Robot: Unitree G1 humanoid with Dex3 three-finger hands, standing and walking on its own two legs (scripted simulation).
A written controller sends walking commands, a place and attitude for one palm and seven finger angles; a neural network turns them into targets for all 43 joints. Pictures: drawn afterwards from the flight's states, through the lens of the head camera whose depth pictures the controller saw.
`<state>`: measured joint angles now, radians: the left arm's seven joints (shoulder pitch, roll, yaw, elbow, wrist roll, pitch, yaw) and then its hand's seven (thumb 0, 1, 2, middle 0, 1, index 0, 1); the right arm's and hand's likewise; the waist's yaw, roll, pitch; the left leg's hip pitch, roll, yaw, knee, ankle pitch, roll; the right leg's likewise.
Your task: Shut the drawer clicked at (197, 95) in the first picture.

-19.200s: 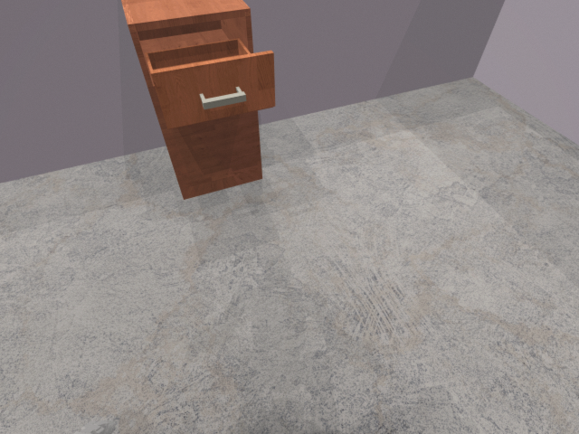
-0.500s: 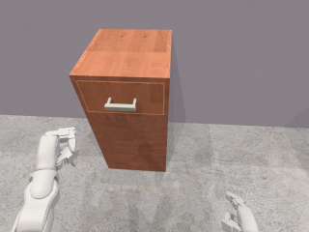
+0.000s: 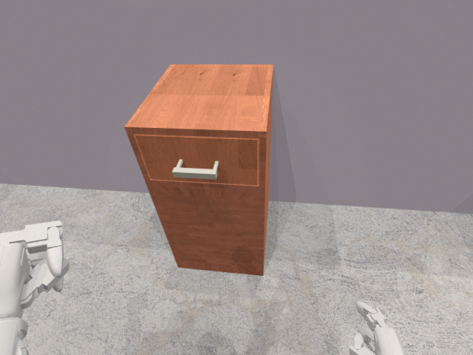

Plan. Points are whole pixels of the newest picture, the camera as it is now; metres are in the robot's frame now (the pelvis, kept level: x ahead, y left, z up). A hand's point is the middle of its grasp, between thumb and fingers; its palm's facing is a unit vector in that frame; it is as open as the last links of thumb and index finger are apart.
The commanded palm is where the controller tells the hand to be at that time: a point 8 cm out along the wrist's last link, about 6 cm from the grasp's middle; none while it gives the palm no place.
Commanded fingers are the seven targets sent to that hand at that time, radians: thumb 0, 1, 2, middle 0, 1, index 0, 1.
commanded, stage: draw the hand back to the body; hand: left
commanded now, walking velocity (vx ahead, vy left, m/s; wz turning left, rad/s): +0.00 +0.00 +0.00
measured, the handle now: (196, 168) +0.63 +0.22 -0.09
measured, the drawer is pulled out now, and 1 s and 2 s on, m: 0.00 0.00 0.00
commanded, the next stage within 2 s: step back with the hand held close in 0.04 s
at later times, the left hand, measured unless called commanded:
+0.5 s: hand (57, 273) +0.17 +0.26 +0.14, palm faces +0.32 -0.81 -0.49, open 3.3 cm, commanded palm +0.11 +0.30 +0.17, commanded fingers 0.00 0.90 0.90 -1.40 -1.60 -1.40 -1.60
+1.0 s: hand (27, 300) +0.13 +0.27 +0.15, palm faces +0.35 -0.82 -0.45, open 3.3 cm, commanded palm +0.06 +0.32 +0.17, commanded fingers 0.00 0.90 0.90 -1.40 -1.60 -1.40 -1.60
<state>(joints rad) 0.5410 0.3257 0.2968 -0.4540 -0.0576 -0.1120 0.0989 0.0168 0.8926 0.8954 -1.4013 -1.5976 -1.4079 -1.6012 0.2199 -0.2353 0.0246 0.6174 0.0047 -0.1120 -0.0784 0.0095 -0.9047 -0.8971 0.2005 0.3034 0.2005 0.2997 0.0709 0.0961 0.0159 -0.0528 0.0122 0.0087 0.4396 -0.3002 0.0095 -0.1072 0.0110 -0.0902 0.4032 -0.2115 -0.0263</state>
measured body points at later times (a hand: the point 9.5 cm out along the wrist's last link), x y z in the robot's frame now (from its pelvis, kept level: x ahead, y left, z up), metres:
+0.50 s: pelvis -0.02 +0.02 +0.00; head -0.01 +0.01 +0.45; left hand +0.15 +0.30 +0.17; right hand +0.14 -0.23 -0.09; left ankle -0.03 +0.11 -0.74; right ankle +0.01 -0.10 -0.74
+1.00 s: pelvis -0.07 +0.04 -0.01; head -0.05 +0.05 +0.43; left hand +0.11 +0.32 +0.17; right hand +0.10 -0.21 -0.09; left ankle -0.03 +0.11 -0.74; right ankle +0.01 -0.10 -0.74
